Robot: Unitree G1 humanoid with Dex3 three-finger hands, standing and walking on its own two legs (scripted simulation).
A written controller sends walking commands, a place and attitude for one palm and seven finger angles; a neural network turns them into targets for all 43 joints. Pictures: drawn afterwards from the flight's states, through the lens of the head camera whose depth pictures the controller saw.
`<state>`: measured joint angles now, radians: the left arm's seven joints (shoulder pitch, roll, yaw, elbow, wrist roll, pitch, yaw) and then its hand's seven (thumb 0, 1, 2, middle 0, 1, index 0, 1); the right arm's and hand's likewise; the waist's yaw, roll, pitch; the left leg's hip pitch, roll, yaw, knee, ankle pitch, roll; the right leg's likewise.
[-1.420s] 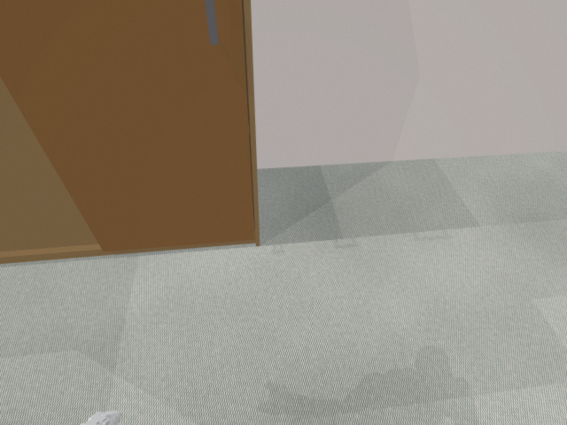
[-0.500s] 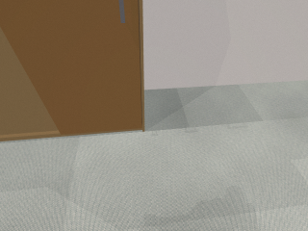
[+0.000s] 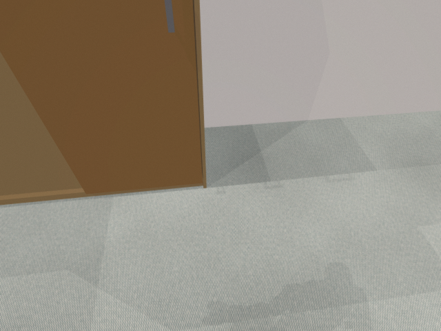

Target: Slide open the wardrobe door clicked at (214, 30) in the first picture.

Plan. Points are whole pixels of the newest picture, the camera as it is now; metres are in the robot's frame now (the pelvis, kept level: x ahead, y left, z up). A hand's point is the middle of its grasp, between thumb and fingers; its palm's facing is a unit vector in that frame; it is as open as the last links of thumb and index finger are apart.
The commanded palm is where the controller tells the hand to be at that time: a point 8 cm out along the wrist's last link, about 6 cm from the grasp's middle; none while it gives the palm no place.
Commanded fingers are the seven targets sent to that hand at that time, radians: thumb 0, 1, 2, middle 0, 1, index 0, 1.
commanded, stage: look at it before walking up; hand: right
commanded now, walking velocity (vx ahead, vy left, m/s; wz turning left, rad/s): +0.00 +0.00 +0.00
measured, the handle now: out of the picture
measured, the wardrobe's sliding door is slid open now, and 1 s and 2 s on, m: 0.00 0.00 0.00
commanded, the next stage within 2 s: walk to a spot facing it in 0.12 s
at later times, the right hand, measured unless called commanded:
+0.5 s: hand out of the picture +0.06 -0.22 -0.17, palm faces -0.10 +0.95 -0.29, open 7.3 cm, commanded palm none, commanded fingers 0.00 -0.90 -0.90 0.20 0.30 0.20 0.30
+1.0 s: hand out of the picture +0.07 -0.16 -0.16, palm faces -0.25 +0.94 -0.22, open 7.3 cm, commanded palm none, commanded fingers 0.00 -0.90 -0.90 0.20 0.30 0.20 0.30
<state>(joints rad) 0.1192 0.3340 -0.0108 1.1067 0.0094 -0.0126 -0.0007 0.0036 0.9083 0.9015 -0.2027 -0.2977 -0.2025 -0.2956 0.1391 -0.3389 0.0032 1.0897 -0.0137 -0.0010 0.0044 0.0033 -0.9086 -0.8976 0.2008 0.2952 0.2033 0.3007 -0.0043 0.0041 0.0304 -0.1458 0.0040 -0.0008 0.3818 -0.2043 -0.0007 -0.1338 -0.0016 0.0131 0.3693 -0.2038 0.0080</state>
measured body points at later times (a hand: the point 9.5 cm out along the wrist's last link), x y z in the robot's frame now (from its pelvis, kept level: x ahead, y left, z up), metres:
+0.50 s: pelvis -0.01 +0.00 -0.01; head +0.01 +0.01 +0.44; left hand +0.06 +0.28 -0.15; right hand +0.07 -0.27 -0.15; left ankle +0.00 +0.12 -0.75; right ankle +0.00 -0.12 -0.75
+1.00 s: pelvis -0.02 +0.02 +0.00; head +0.00 +0.03 +0.45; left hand -0.02 +0.31 -0.14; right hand +0.08 -0.21 -0.14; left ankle -0.01 +0.11 -0.75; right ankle +0.00 -0.13 -0.68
